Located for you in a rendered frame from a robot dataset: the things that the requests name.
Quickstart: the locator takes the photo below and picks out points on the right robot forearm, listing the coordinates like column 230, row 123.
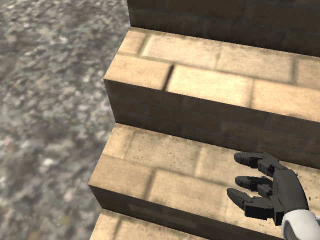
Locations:
column 300, row 224

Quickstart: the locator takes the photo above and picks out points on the robot right hand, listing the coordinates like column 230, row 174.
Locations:
column 280, row 196

